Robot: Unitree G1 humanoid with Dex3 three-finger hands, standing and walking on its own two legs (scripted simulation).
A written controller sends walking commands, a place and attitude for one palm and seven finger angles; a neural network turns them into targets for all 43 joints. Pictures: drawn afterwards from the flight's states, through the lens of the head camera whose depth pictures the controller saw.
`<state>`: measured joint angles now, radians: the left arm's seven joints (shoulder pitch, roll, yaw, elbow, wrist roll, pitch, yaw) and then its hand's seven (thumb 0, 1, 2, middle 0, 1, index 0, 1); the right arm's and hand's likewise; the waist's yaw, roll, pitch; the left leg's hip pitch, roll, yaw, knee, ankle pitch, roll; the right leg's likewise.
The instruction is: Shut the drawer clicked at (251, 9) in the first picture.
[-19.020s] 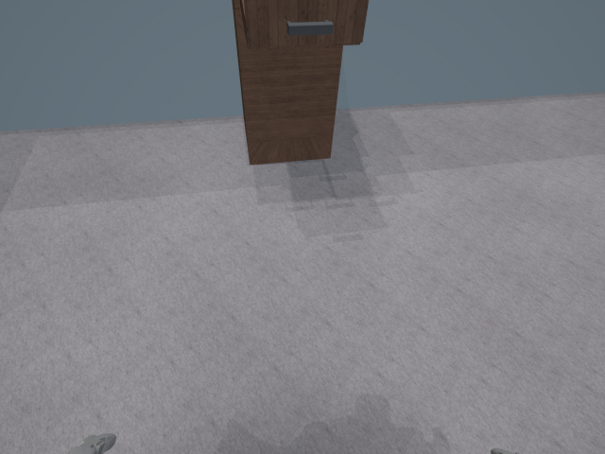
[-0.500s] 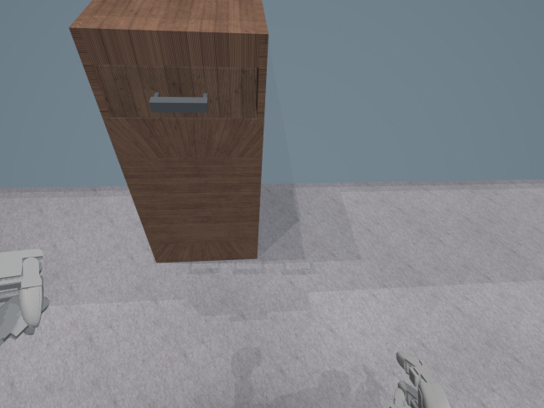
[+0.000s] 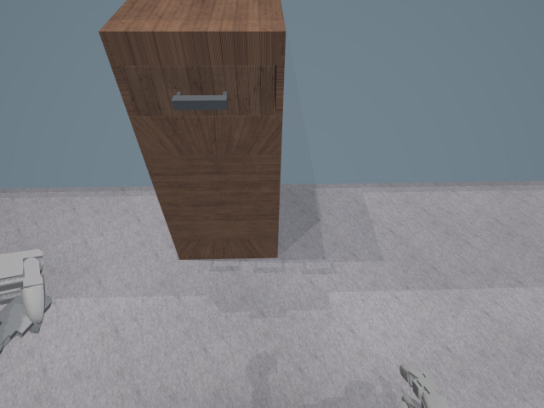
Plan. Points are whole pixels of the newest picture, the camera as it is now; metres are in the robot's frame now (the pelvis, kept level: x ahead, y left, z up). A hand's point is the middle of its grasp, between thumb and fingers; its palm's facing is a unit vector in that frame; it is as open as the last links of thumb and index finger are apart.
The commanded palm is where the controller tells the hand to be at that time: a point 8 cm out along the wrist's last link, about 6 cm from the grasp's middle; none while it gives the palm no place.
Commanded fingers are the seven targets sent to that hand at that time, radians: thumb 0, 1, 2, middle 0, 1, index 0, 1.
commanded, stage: stop stepping back and stand still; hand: left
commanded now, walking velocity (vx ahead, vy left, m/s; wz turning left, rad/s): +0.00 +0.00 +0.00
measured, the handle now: (201, 98) +0.83 +0.22 +0.03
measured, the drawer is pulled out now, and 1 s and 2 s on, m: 0.00 0.00 0.00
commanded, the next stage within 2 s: let the arm hang, fingers relaxed in 0.40 s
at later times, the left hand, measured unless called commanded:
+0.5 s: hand (37, 292) +0.20 +0.26 +0.16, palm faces +0.32 -0.83 -0.46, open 3.3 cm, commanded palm none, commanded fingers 0.00 0.90 0.90 -1.36 -1.56 -1.36 -1.56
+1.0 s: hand out of the picture -0.08 +0.22 -0.16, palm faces +0.04 -0.97 -0.24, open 4.5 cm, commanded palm none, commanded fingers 0.00 0.90 0.90 -0.36 -0.47 -0.36 -0.47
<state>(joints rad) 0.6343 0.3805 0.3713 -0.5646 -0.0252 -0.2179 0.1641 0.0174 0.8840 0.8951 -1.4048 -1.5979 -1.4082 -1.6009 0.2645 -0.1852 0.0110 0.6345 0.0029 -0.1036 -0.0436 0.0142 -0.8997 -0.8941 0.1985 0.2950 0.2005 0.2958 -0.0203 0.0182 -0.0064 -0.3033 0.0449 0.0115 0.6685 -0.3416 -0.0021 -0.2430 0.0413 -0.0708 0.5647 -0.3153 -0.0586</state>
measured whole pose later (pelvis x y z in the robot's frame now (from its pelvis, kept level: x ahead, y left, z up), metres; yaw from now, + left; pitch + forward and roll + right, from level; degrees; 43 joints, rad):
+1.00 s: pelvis -0.03 +0.03 +0.01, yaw +1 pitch -2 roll -1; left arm 0.35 0.21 0.01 1.11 0.01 0.03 0.03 0.01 0.90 0.89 -0.72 -0.90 -0.72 -0.90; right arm 0.36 -0.15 0.01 1.07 -0.02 0.05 -0.02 0.01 -0.90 -0.89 0.20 0.29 0.20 0.30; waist 0.01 0.01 0.08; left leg -0.25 -0.01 0.01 0.47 -0.20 0.03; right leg -0.20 0.00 -0.08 0.43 -0.21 -0.02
